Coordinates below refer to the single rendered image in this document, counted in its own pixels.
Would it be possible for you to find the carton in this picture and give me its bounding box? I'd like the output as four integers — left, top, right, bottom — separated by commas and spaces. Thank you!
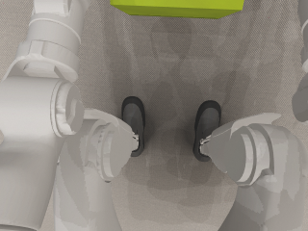
110, 0, 244, 19

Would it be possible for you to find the robot right upper arm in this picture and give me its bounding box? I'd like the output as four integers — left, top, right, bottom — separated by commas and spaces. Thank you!
292, 73, 308, 126

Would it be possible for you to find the left robot forearm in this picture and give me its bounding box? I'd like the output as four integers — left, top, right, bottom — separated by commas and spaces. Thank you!
0, 0, 91, 84

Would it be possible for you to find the robot right shin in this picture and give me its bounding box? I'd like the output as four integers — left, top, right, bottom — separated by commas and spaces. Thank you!
199, 113, 308, 177

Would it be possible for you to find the right robot forearm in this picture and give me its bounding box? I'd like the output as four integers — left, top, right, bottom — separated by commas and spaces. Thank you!
297, 0, 308, 73

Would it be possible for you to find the robot left upper arm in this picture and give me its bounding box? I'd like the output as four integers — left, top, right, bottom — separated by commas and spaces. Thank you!
0, 75, 85, 231

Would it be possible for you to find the robot right foot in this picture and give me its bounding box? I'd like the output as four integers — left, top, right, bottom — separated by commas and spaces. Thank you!
192, 100, 221, 162

